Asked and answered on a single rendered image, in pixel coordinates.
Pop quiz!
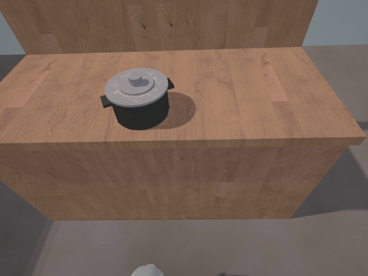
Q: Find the knob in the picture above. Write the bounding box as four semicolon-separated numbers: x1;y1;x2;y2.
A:
128;72;142;85

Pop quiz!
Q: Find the pot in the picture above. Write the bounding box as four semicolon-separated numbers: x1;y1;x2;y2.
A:
100;78;174;131

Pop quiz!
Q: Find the lid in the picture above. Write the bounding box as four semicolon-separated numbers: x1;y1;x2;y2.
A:
104;68;168;108

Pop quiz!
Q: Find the table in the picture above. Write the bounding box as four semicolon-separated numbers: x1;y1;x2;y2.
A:
0;0;367;221

